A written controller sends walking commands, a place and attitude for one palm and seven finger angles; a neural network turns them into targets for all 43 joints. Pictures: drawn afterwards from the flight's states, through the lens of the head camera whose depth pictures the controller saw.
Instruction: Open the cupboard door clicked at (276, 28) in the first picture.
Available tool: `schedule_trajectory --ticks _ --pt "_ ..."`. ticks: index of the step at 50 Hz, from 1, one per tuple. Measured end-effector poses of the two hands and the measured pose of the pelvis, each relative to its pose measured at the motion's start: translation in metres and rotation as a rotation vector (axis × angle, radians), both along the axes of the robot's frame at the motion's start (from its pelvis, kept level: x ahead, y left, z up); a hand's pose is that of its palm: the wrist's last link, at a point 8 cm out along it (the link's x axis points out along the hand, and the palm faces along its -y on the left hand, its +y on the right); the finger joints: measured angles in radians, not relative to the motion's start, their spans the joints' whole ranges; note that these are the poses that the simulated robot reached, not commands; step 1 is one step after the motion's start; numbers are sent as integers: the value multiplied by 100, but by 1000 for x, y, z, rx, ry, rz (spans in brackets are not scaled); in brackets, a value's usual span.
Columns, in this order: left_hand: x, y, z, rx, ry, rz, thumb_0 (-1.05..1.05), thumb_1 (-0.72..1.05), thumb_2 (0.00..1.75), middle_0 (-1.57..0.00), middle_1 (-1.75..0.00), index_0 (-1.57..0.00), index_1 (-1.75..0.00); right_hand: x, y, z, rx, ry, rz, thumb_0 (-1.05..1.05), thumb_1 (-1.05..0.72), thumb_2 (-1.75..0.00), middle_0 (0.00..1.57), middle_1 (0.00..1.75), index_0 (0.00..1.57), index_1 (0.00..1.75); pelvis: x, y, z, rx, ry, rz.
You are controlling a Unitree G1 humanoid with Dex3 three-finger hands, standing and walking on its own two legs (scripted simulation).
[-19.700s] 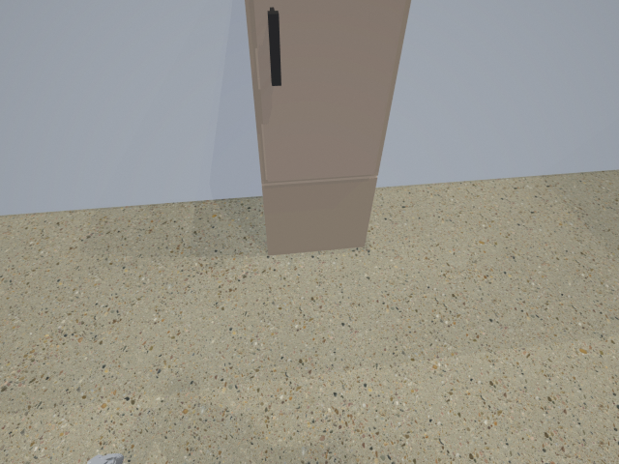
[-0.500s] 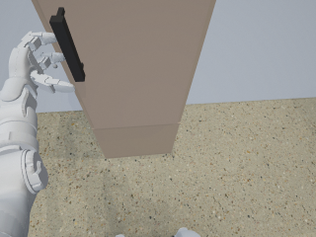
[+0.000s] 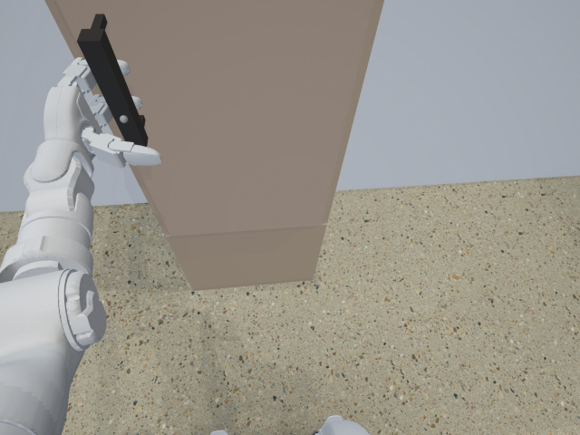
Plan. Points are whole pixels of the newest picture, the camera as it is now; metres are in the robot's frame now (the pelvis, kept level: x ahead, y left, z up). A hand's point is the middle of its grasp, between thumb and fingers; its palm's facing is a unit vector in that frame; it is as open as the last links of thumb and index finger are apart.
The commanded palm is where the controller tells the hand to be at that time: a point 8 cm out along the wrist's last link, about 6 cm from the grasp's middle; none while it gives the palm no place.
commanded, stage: slide the fingers in behind the handle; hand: left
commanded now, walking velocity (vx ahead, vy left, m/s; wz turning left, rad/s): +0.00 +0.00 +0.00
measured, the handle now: (120, 87) +0.57 +0.19 +0.14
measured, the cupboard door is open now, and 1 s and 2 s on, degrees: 0 2 20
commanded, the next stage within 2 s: close the thumb around the handle in 0.56 s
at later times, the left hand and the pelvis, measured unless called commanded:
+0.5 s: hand (129, 119) +0.51 +0.17 +0.14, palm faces +0.01 -1.00 +0.00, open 14.1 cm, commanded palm +0.48 +0.23 +0.13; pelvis +0.00 +0.01 +0.00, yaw +0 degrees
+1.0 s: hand (130, 124) +0.49 +0.17 +0.14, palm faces +0.03 -1.00 +0.00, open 11.0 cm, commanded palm +0.46 +0.22 +0.13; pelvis +0.00 +0.01 +0.00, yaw +0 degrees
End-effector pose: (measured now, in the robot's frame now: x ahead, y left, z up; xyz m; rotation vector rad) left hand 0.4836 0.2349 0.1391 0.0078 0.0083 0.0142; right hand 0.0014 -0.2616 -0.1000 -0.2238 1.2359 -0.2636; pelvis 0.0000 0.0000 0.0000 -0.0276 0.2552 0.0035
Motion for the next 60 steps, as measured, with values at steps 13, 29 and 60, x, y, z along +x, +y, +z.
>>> schedule_trajectory --ticks 13,29,60 --pt "-3 -3 0 -3 -4 17 -1 -50 30 -26 -119 -27 -118 -6 3 -2 11 12 -5 0 -91 -90 20 30 20 30 -1 0 1 2 -5 0" --pt "0 -6 -1 -11 -16 -1 -1 -50 30 -29 -120 -29 -120 8 9 -1 10 -20 6 0 -91 -90 20 30 20 30 3 6 1 1 -2 -2" --pt "-13 -10 1 3 -14 20 0 53 74 -33 -128 -32 -129 12 6 -2 16 -43 10 0 -91 -90 20 30 20 30 -1 4 3 3 -30 1"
